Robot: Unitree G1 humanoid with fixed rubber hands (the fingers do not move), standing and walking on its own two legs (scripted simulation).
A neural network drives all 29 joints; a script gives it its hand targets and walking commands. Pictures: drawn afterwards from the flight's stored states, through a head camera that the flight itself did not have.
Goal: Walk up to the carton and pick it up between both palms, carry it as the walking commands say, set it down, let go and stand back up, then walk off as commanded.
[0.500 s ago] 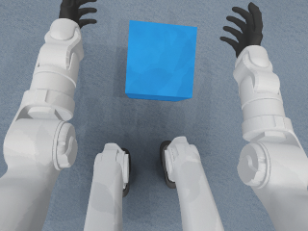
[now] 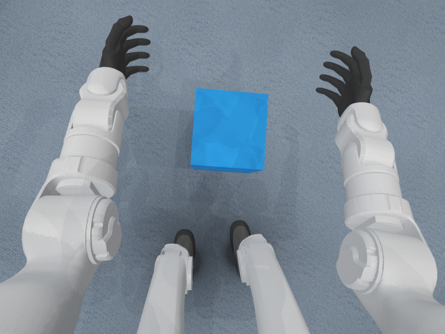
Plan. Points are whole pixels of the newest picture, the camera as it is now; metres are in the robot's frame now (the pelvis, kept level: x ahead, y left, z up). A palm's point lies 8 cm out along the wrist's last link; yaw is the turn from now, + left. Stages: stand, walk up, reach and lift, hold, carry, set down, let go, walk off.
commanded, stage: set down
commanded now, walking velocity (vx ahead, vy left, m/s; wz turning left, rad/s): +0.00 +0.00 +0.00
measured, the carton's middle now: (226, 136) +0.50 -0.07 -0.53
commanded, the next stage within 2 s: let go in 0.04 s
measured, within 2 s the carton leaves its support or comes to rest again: neither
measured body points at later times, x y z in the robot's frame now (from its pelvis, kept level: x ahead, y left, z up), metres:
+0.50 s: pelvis +0.04 -0.01 +0.07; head +0.28 -0.01 +0.45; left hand +0.42 +0.16 -0.06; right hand +0.38 -0.26 -0.04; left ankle +0.06 +0.10 -0.62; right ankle +0.07 -0.11 -0.62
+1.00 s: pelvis +0.08 +0.00 +0.12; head +0.13 +0.01 +0.57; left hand +0.27 +0.23 +0.04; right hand +0.25 -0.24 +0.04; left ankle +0.06 +0.10 -0.62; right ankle +0.07 -0.11 -0.62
